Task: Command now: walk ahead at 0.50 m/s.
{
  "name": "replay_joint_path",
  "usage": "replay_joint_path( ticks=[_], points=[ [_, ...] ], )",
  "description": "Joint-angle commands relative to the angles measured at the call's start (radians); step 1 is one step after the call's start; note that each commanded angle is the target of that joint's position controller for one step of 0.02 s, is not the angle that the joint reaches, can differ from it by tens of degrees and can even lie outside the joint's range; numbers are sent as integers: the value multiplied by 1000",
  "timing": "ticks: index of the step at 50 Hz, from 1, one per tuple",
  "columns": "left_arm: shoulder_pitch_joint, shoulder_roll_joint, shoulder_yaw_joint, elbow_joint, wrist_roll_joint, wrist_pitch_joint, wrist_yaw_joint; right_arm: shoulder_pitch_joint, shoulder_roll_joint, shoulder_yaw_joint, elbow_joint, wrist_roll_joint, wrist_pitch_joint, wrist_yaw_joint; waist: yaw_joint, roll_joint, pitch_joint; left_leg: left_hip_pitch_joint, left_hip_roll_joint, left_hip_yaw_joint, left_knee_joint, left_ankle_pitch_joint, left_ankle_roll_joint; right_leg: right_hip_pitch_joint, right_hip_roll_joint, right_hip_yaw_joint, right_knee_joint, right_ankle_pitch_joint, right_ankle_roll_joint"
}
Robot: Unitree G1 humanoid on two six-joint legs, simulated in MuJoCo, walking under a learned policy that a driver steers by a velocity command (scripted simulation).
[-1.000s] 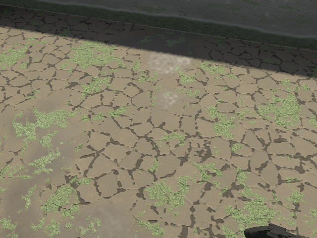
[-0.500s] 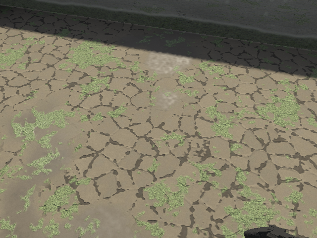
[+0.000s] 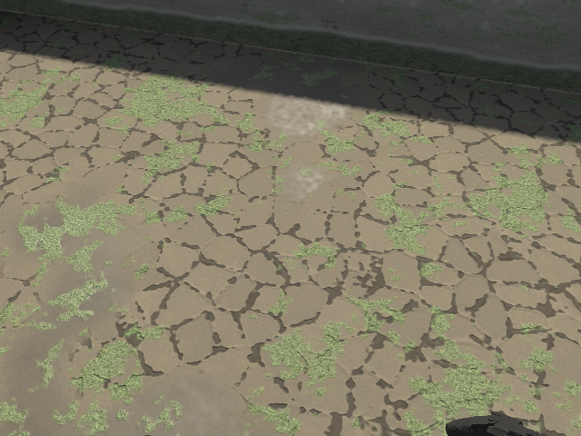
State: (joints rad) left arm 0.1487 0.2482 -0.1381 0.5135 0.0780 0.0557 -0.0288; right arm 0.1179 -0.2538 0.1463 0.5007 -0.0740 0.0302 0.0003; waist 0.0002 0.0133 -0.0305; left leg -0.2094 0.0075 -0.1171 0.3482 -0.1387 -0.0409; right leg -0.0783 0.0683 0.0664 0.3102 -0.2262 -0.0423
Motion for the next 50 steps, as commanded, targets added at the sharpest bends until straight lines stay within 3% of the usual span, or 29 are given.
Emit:
replay_joint_path(
  ticks=[1, 17, 18, 23, 24, 43, 44, 49, 50],
  points=[
    [-63, 97, 34, -94, 0, -12, 5, -93, -91, -33, -99, 0, -19, -2, 7, 3, -77, 44, 78, -70, -18, 202, 49, 10, -131, 113, -39, 207, -26],
    [-67, 97, 32, -99, 0, -13, 4, -92, -93, -33, -102, -3, -14, -4, 3, -4, -65, 47, 76, -67, -18, 175, 45, -15, -129, 116, -48, 177, -23],
    [-86, 84, 29, -92, 13, -15, 5, -101, -78, -30, -99, -11, -15, -3, -9, 0, -63, 54, 73, -67, -23, 111, 45, -35, -124, 119, -55, 118, -25],
    [-85, 90, 32, -87, 7, -21, 4, -97, -87, -33, -94, -5, -16, -4, -6, -2, -51, 38, 73, -73, -25, 111, 47, -33, -124, 119, -55, 123, -27],
    [-63, 102, 35, -93, -5, -18, 3, -86, -100, -35, -96, 3, -16, -4, 6, -3, -59, 35, 78, -74, -21, 179, 49, -8, -129, 118, -48, 183, -26],
    [-66, 97, 32, -99, 0, -13, 4, -89, -94, -33, -101, -3, -14, -4, 2, -4, -65, 50, 76, -66, -20, 176, 45, -16, -128, 118, -49, 178, -22],
    [-85, 84, 29, -91, 13, -15, 5, -99, -78, -31, -97, -11, -15, -4, -10, -1, -63, 57, 72, -66, -25, 112, 44, -36, -123, 121, -56, 119, -23],
    [-84, 90, 32, -87, 7, -21, 4, -94, -87, -34, -93, -5, -16, -5, -7, -2, -51, 40, 73, -72, -27, 112, 46, -34, -123, 122, -56, 123, -26],
    [-62, 102, 35, -92, -5, -18, 3, -84, -101, -36, -95, 3, -16, -4, 5, -3, -59, 38, 77, -73, -22, 180, 48, -9, -128, 120, -49, 183, -25]
  ],
)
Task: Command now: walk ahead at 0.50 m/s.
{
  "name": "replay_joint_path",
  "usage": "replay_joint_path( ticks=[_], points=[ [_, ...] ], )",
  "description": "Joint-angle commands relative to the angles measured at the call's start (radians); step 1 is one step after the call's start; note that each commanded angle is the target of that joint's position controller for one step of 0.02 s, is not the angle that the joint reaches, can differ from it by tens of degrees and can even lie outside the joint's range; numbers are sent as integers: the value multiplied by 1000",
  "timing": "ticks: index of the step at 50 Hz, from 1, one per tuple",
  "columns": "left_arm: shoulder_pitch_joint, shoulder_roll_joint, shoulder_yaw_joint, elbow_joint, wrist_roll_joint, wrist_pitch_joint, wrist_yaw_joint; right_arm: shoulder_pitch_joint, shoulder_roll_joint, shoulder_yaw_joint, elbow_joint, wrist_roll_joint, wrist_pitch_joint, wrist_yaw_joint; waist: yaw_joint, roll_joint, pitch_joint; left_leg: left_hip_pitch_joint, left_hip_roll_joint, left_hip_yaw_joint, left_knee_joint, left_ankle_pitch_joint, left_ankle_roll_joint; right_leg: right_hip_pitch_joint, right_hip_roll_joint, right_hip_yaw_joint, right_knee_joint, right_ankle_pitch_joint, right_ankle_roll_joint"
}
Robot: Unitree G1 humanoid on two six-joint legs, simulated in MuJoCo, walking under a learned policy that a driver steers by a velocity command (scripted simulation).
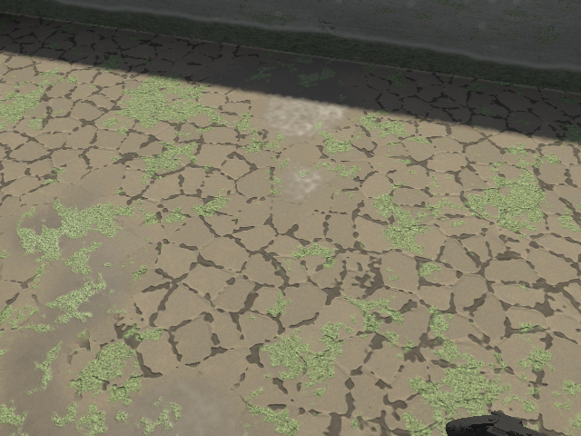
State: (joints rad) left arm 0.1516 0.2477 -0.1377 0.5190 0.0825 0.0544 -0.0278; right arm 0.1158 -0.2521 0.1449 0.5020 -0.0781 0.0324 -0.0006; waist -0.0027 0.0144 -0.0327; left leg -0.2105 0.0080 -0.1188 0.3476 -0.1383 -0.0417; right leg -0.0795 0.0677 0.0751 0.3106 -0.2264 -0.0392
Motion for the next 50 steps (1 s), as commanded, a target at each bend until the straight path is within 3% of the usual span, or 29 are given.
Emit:
replay_joint_path(
  ticks=[1, 15, 20, 27, 38, 50],
  points=[
    [-59, 103, 36, -94, -9, -15, 3, -80, -102, -35, -94, 7, -20, -3, 8, -1, -68, 45, 78, -70, -20, 203, 49, 4, -128, 111, -43, 208, -29],
    [-69, 97, 32, -104, -5, -12, 4, -85, -96, -33, -100, 1, -16, -3, 4, -7, -64, 55, 75, -64, -21, 180, 46, -14, -126, 111, -49, 185, -24],
    [21, 124, 55, -44, -28, -2, 1, -7, -119, -52, -45, 22, -11, -1, 3, -4, -41, 66, 84, -74, -48, 155, 69, 9, -133, 118, -87, 162, -41],
    [79, 124, 82, 16, -49, 15, 8, 42, -118, -79, 11, 41, -7, 0, 4, -1, 7, 37, 78, -68, -69, 125, 79, 23, -128, 112, -116, 166, -50],
    [160, 122, 99, 79, -57, 25, 31, 116, -118, -98, 59, 49, -1, -13, 5, -6, -8, 49, 69, -50, -65, 195, 82, 48, -119, 96, -109, 285, -44],
    [192, 111, 106, 114, -59, 29, 40, 149, -108, -109, 78, 53, 4, -21, 5, -4, 16, 37, 62, -42, -77, 173, 83, 30, -114, 90, -121, 255, -44]
  ],
)
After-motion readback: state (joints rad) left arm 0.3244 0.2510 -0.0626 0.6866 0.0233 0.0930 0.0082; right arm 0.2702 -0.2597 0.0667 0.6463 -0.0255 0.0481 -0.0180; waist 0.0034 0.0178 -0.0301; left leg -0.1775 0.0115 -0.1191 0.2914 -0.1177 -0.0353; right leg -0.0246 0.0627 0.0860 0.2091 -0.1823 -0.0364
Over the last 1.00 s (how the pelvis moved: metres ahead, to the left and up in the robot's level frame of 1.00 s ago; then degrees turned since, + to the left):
0.00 0.00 0.00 0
